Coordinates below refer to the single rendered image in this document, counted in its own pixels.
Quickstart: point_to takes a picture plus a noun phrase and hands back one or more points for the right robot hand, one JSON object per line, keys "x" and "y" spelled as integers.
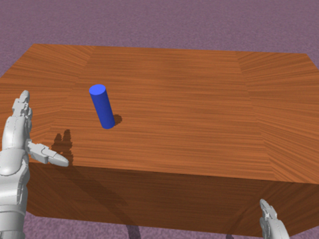
{"x": 272, "y": 228}

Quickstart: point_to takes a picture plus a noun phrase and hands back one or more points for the left robot arm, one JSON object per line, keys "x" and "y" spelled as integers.
{"x": 14, "y": 176}

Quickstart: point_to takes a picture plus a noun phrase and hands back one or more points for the left robot hand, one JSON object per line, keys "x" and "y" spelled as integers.
{"x": 16, "y": 134}

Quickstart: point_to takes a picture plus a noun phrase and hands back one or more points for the can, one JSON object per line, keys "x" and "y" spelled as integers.
{"x": 102, "y": 105}

